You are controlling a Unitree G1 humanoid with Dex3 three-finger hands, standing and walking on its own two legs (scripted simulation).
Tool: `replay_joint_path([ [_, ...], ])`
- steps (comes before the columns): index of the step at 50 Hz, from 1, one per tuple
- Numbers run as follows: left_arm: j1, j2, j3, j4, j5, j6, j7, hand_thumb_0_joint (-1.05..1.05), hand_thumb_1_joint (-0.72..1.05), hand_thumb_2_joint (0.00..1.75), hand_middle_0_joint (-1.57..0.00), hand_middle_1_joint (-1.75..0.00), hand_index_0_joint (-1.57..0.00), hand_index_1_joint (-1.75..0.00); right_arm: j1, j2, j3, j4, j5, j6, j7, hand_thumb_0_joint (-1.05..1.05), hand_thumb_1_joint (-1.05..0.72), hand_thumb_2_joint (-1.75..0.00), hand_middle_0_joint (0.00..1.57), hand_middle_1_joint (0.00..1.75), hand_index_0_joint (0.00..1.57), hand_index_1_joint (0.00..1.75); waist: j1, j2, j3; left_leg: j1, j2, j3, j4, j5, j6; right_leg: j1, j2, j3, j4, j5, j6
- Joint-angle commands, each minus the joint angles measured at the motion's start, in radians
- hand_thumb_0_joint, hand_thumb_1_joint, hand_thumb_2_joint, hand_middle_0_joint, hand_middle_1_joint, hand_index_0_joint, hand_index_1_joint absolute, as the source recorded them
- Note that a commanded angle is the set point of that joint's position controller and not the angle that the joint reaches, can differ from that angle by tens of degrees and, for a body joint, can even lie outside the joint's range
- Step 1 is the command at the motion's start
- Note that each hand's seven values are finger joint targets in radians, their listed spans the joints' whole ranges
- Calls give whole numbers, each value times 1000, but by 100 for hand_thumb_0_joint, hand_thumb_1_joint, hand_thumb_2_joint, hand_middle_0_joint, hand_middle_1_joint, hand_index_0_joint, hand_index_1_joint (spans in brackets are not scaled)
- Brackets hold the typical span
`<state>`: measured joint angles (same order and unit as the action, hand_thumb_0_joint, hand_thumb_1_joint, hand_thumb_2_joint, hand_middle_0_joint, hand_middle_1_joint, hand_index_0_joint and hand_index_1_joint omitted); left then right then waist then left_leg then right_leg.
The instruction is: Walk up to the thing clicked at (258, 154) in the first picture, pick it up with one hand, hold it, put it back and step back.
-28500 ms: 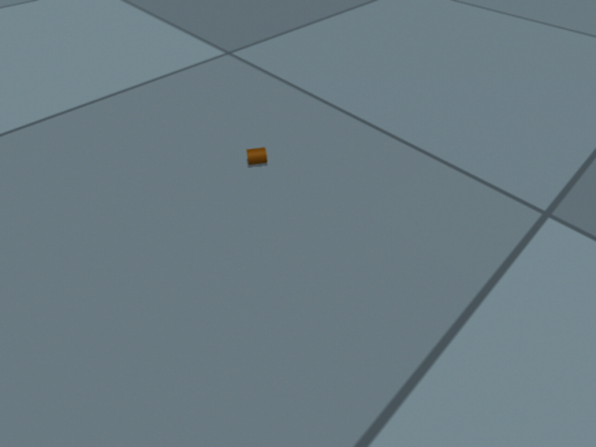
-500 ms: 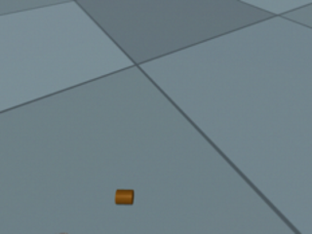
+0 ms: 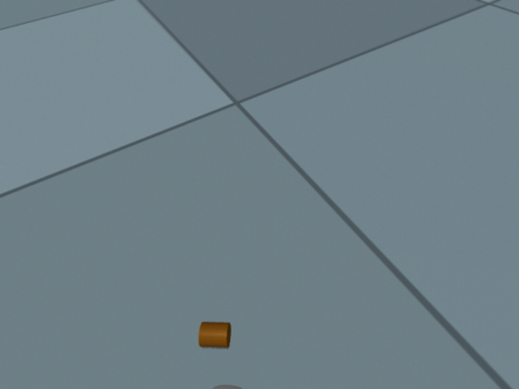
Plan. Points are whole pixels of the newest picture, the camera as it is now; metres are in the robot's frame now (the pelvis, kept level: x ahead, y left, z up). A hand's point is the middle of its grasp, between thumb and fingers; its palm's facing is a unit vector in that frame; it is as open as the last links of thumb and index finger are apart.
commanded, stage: walk up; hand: left
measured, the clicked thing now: (215, 334) +0.39 +0.25 -0.73
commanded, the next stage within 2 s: none
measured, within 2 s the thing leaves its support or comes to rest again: neither
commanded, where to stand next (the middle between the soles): +0.01 +0.00 m, yaw +0 degrees
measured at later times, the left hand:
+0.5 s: hand out of the picture +0.07 +0.29 -0.17, palm faces -0.04 -0.91 -0.41, open 7.3 cm
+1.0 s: hand out of the picture -0.02 +0.34 -0.16, palm faces -0.01 -0.93 -0.36, open 7.3 cm
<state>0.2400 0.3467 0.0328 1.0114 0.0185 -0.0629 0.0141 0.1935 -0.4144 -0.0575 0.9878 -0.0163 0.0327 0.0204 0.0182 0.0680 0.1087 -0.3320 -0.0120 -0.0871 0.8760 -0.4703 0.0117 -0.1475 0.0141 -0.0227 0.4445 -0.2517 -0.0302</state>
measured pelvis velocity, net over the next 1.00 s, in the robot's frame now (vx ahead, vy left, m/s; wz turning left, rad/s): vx -0.04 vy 0.05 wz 0.02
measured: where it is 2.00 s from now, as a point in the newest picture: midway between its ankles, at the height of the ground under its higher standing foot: outside the picture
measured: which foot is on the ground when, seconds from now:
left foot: up 0.00-0.16, down 0.18-0.52, up 0.54-0.82, down 0.84-1.00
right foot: down 0.00-0.20, up 0.22-0.48, down 0.50-0.84, up 0.86-1.00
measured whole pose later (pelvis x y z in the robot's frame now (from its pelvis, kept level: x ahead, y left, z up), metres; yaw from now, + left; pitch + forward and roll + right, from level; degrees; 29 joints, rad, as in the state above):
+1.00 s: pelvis -0.04 +0.05 +0.00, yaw +1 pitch -4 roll +1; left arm 0.34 0.46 0.08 0.90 0.02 0.02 -0.05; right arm 0.36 -0.38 -0.06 0.87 -0.01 -0.09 0.02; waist 0.00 -0.08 0.07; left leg -0.15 -0.04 0.03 0.47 -0.26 0.04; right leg -0.43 -0.01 0.11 1.00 -0.36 -0.02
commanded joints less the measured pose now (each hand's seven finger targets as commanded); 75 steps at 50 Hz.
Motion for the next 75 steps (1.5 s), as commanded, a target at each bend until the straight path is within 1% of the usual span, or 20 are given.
replay_joint_path([
  [1,-112,254,53,-123,-15,9,36,0,90,90,-20,-30,-20,-30,17,-119,-22,-61,19,-5,-28,0,-90,-90,20,30,20,30,-33,-233,-80,-13,-5,14,-14,72,-15,10,-263,135,3,953,-141],
  [6,-123,261,59,-182,-22,76,23,0,90,90,-20,-30,-20,-30,32,-146,-34,-84,16,-17,-43,0,-90,-90,20,30,20,30,-39,-240,-166,29,-24,110,-251,237,9,14,-196,82,212,708,-113],
  [8,-126,236,51,-199,-37,90,21,0,90,90,-20,-30,-20,-30,51,-194,-54,-90,1,-27,-46,0,-90,-90,20,30,20,30,-55,-97,-210,155,55,36,-390,768,37,-69,-122,66,348,448,-41],
  [10,-79,208,52,-202,-54,107,31,0,90,90,-20,-30,-20,-30,30,-295,-78,-131,10,-28,-44,0,-90,-90,20,30,20,30,-54,127,-264,238,366,-315,-434,1181,258,-207,77,95,659,-411,8],
  [11,-78,222,56,-189,-42,118,40,0,90,90,-20,-30,-20,-30,26,-304,-86,-135,10,-26,-48,0,-90,-90,20,30,20,30,-59,109,-270,188,397,-372,-431,1076,305,-207,72,176,783,-468,10],
  [24,42,204,83,-119,4,72,11,0,90,90,-20,-30,-20,-30,-108,-219,-53,-213,3,9,-32,0,-90,-90,20,30,20,30,22,84,-241,50,228,-132,-259,475,152,22,10,38,9,-74,2],
  [26,-58,371,121,-168,26,64,7,0,90,90,-20,-30,-20,-30,-148,-146,-37,-232,15,3,-38,0,-90,-90,20,30,20,30,37,-323,-96,-210,-63,14,21,-81,14,-146,-363,574,-171,-187,-200],
  [27,-128,409,123,-207,32,59,5,0,90,90,-20,-30,-20,-30,-165,-197,-56,-218,4,4,-51,0,-90,-90,20,30,20,30,32,-307,-31,-111,-34,-86,180,-148,-8,-340,-455,657,-180,-133,-283],
  [30,-178,257,89,-195,25,28,10,0,90,90,-20,-30,-20,-30,-41,-148,-45,-146,23,-10,-26,0,-90,-90,20,30,20,30,-39,-154,-47,-132,-43,-93,155,43,-12,-152,-232,307,-108,-141,-150],
  [33,-14,318,128,-201,40,9,-27,0,90,90,-20,-30,-20,-30,-26,-235,-64,-159,-4,-49,18,0,-90,-90,20,30,20,30,58,-309,-84,-290,-41,43,26,-11,-21,153,-238,403,-185,-542,-179],
  [37,71,325,127,-202,20,13,-36,0,90,90,-20,-30,-20,-30,-88,-180,-46,-201,-12,-80,24,0,-90,-90,20,30,20,30,82,-242,27,-247,7,57,-181,-32,-20,142,-277,365,-183,-304,-194],
  [41,-29,257,82,-256,15,33,-53,0,90,90,-20,-30,-20,-30,225,-167,-78,-114,-11,-115,2,0,-90,-90,20,30,20,30,-106,-143,-100,366,-33,123,-546,218,19,-181,-138,106,153,-43,-101],
  [43,-24,186,65,-293,4,46,-48,0,90,90,-20,-30,-20,-30,314,-366,-124,-139,-36,-131,-18,0,-90,-90,20,30,20,30,-131,138,-85,454,406,-632,-702,-293,181,-641,21,82,609,-317,-16],
  [44,-65,301,85,-276,8,46,-40,0,90,90,-20,-30,-20,-30,265,-368,-127,-156,-2,-130,-18,0,-90,-90,20,30,20,30,-125,-19,5,271,444,-643,-743,-360,240,-586,-55,225,638,-264,-25],
  [47,66,302,90,-209,-3,50,-57,0,90,90,-20,-30,-20,-30,182,-259,-79,-191,6,-145,-36,0,-90,-90,20,30,20,30,-35,-49,30,254,277,-289,-667,-19,123,-509,-85,232,597,-88,-6],
  [55,13,222,63,-177,-48,78,-2,0,90,90,-20,-30,-20,-30,36,-193,-45,-227,-3,-62,-45,0,-90,-90,20,30,20,30,-16,187,33,61,171,80,-471,1015,158,-233,-1,48,413,-57,46],
  [61,-27,223,71,-186,-3,85,-7,0,90,90,-20,-30,-20,-30,32,-209,-50,-236,38,-12,-52,0,-90,-90,20,30,20,30,-4,23,-127,120,160,16,-214,735,105,-71,-6,9,51,130,-5],
  [64,-97,336,100,-254,8,91,-9,0,90,90,-20,-30,-20,-30,112,-143,-33,-220,57,-8,-84,0,-90,-90,20,30,20,30,8,-410,-227,-45,-102,70,231,-195,14,-1,-371,413,-31,788,-287],
  [70,-204,223,98,-348,48,126,-10,0,90,90,-20,-30,-20,-30,197,-192,-40,-150,33,-26,-95,0,-90,-90,20,30,20,30,5,-254,-249,-84,-54,76,227,-61,-26,-43,-212,196,32,231,-217],
  [75,-110,286,103,-273,20,120,-22,0,90,90,-20,-30,-20,-30,195,-163,-32,-113,-7,-49,-50,0,-90,-90,20,30,20,30,7,-281,-211,90,-34,138,-327,-54,14,-113,-265,337,-78,-356,-152],
])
